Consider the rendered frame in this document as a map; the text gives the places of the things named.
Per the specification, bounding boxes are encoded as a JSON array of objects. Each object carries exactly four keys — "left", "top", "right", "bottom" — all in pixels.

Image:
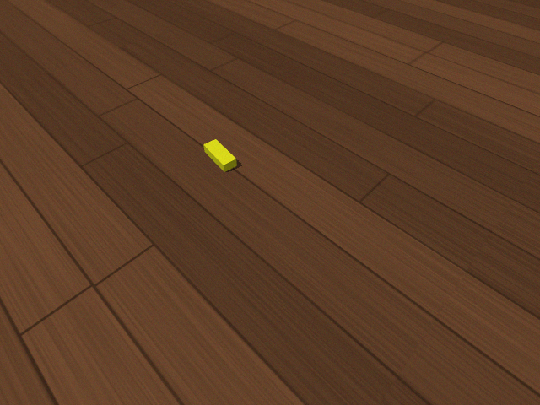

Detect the carton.
[{"left": 203, "top": 139, "right": 237, "bottom": 172}]

